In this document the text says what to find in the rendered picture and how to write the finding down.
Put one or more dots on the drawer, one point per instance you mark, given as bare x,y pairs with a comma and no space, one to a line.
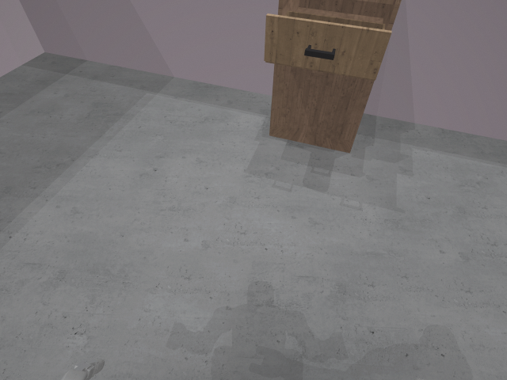
360,45

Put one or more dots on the cabinet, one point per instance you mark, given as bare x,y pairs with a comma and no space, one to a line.
319,108

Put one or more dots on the handle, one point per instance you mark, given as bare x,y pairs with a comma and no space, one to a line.
319,54

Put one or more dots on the robot left hand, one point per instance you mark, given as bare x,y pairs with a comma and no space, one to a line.
85,370

